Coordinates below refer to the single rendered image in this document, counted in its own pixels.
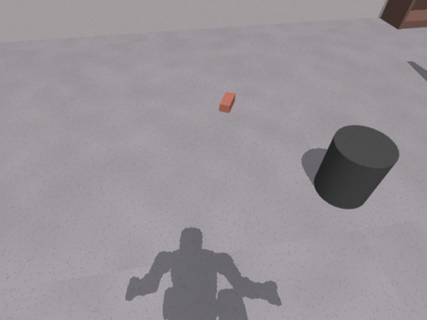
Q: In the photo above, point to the bookshelf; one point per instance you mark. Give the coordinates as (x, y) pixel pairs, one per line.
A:
(405, 14)

